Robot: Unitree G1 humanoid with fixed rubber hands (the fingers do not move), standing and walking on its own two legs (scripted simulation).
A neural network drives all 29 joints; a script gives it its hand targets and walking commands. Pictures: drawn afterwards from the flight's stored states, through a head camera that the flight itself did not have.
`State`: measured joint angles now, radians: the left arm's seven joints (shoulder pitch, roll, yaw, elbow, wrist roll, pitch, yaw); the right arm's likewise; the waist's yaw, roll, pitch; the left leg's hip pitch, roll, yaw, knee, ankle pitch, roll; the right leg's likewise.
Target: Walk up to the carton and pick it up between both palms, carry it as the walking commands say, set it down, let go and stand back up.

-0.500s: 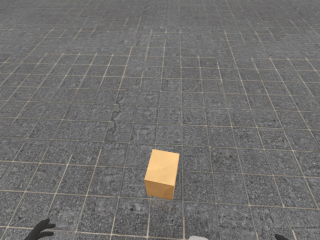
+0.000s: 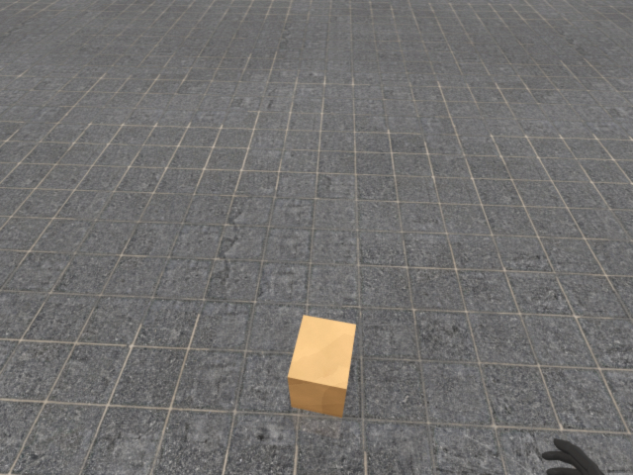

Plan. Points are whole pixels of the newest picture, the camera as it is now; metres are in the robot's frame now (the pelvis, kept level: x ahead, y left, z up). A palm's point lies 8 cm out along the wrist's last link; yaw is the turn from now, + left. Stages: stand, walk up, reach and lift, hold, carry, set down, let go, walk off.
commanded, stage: walk up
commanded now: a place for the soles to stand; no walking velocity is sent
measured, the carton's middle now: (322, 366) +0.54 -0.02 -0.65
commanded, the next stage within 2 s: none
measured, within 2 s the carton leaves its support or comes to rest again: neither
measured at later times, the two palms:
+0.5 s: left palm (101, 373) +0.28 +0.32 -0.07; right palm out of the picture +0.12 -0.30 -0.12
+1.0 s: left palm (104, 361) +0.32 +0.34 -0.11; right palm (551, 436) +0.20 -0.31 -0.10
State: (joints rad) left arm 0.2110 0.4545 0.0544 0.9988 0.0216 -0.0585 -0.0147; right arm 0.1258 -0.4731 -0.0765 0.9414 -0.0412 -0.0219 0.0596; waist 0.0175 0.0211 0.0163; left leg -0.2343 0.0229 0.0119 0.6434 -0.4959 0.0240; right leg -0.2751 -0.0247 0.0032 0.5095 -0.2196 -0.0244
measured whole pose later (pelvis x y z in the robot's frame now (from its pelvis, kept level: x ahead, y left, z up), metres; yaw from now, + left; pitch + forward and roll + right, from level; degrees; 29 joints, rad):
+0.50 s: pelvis +0.10 +0.02 -0.01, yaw -7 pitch -3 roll +0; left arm 0.16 0.43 0.04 0.75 0.01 -0.06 0.02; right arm 0.30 -0.42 -0.06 0.78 -0.01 0.00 0.01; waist -0.03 0.04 0.13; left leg -0.33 0.00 -0.02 1.05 -0.52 0.02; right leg -0.37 0.02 -0.05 0.63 -0.21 -0.06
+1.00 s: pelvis +0.13 +0.04 -0.02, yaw -11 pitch -1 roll +1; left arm 0.13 0.46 0.04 0.85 0.01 0.01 -0.01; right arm 0.10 -0.46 -0.06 0.85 -0.01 -0.01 -0.01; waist 0.00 -0.02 0.09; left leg -0.34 0.07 0.06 0.74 -0.37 -0.03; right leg -0.43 0.03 0.05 0.75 -0.29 -0.01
